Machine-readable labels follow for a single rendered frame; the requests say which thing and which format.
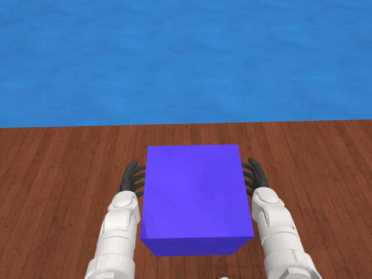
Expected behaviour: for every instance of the carton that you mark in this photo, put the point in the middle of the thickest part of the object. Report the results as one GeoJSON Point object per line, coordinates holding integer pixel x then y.
{"type": "Point", "coordinates": [195, 201]}

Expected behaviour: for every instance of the robot left hand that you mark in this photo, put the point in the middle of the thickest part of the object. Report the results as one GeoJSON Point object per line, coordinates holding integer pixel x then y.
{"type": "Point", "coordinates": [128, 179]}

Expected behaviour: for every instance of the robot right forearm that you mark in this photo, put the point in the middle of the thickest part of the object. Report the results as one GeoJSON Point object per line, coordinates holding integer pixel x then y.
{"type": "Point", "coordinates": [283, 250]}

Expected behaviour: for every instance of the robot right hand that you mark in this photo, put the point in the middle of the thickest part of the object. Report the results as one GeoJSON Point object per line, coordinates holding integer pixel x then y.
{"type": "Point", "coordinates": [257, 176]}

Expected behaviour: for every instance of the robot left forearm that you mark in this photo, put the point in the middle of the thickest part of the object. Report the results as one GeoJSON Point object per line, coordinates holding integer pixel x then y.
{"type": "Point", "coordinates": [116, 243]}

